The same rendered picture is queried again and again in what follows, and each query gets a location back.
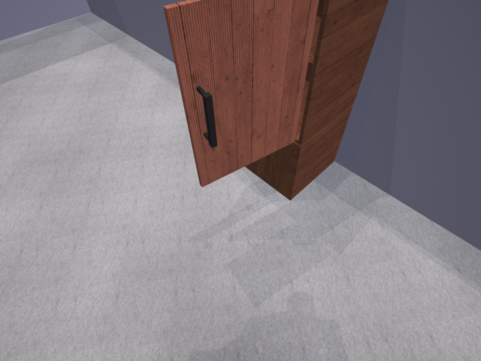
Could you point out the cupboard door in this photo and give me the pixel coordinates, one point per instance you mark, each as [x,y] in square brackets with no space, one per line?
[252,57]

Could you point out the handle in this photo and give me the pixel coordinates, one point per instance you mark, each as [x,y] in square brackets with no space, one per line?
[209,115]

